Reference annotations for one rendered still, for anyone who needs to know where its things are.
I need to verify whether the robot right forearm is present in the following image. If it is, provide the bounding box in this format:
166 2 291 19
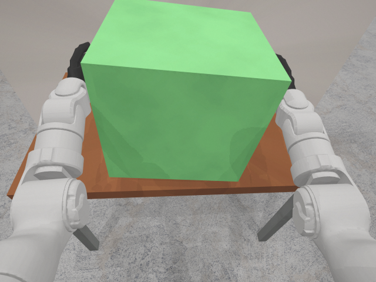
275 89 371 230

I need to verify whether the robot left forearm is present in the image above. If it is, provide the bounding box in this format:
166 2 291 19
10 78 91 229

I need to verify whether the robot left hand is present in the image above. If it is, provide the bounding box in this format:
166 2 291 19
67 42 90 82

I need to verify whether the right robot upper arm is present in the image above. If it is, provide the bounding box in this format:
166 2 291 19
293 184 376 282

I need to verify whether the carton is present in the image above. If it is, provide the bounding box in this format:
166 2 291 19
80 0 292 182

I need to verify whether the left robot upper arm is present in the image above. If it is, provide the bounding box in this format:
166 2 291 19
0 177 90 282

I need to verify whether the robot right hand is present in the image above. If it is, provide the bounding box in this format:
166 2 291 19
276 54 296 89

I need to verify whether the table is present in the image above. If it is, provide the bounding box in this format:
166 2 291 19
7 72 300 251

